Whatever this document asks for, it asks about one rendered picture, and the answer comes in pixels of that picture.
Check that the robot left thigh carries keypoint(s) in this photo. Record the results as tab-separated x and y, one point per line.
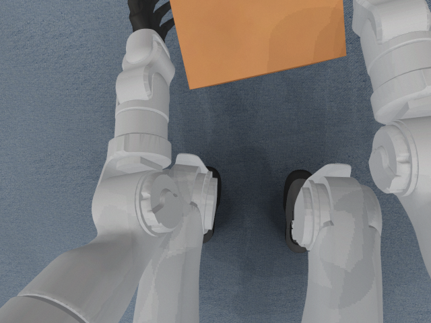
168	290

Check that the carton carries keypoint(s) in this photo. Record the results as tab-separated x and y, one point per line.
222	41

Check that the robot right forearm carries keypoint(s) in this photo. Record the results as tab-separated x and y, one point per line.
395	36

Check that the robot left forearm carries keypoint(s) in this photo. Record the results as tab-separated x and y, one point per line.
140	140

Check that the robot right foot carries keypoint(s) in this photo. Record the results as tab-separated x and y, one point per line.
293	184

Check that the robot right upper arm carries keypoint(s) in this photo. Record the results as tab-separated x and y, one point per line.
400	163

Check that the robot left hand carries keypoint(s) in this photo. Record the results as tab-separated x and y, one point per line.
142	16

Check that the robot left upper arm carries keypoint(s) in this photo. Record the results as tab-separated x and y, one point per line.
96	282

